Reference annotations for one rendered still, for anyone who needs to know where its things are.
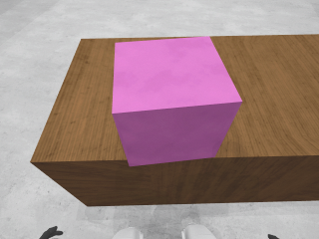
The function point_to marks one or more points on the robot thigh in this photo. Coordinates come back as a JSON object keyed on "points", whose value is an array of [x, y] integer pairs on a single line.
{"points": [[196, 231], [129, 233]]}

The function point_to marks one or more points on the robot left thigh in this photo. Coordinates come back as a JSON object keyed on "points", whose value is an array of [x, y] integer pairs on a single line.
{"points": [[129, 233]]}

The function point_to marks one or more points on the robot left hand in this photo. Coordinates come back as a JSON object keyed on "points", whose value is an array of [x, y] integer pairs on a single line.
{"points": [[51, 232]]}

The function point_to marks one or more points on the carton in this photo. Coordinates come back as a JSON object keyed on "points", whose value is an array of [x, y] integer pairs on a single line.
{"points": [[173, 99]]}

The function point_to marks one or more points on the robot right thigh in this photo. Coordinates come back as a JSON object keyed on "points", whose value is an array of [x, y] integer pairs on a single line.
{"points": [[196, 231]]}

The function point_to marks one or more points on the pedestal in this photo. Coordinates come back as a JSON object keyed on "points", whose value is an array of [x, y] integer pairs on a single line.
{"points": [[269, 154]]}

